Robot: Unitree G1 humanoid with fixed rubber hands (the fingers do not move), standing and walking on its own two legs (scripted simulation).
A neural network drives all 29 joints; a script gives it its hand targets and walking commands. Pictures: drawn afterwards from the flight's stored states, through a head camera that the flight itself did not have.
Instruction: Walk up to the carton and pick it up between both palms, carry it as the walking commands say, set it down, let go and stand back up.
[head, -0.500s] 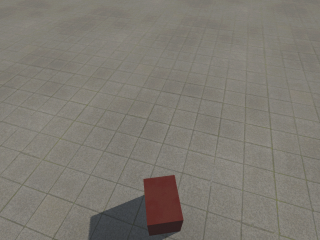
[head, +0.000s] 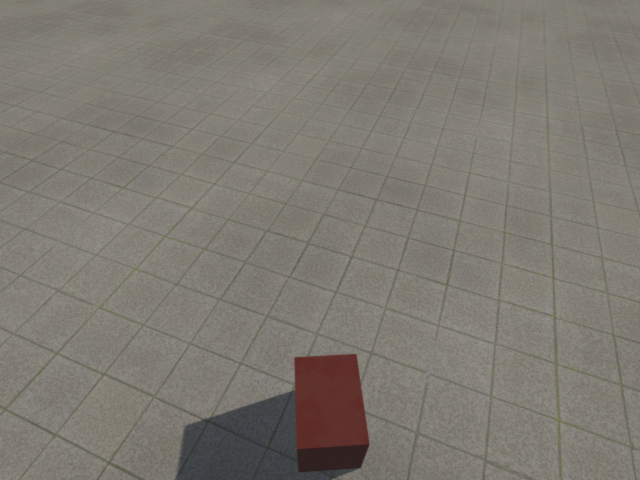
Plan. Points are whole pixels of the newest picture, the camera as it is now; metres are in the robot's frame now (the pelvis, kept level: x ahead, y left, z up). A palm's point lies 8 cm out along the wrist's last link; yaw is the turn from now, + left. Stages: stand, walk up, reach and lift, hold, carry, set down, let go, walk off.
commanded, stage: walk up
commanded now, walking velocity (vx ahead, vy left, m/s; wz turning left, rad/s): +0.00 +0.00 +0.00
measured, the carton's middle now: (327, 412) +0.45 -0.01 -0.66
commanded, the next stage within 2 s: stand in 1.60 s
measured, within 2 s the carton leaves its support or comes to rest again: neither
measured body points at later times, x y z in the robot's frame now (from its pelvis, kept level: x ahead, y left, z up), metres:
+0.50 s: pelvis +0.01 +0.00 +0.01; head +0.02 +0.01 +0.46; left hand +0.02 +0.22 -0.15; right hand +0.00 -0.22 -0.15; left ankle -0.05 +0.10 -0.73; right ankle +0.02 -0.12 -0.73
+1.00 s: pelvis +0.00 -0.01 +0.01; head +0.01 -0.01 +0.46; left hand -0.02 +0.20 -0.15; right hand -0.05 -0.21 -0.15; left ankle -0.05 +0.10 -0.73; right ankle +0.02 -0.12 -0.73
